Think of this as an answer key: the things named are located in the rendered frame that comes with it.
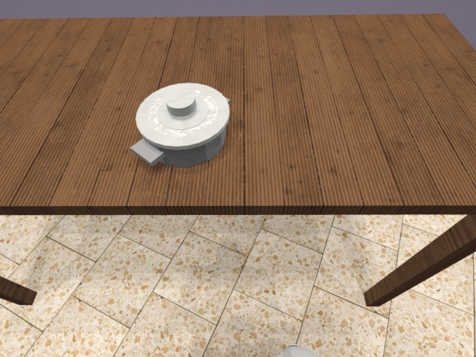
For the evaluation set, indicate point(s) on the lid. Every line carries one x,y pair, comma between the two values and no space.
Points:
164,130

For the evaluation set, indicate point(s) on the table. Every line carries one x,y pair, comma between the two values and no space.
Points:
330,115

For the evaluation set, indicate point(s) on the pot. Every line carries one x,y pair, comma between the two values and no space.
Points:
182,157

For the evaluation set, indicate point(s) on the knob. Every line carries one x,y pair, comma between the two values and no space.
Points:
180,102

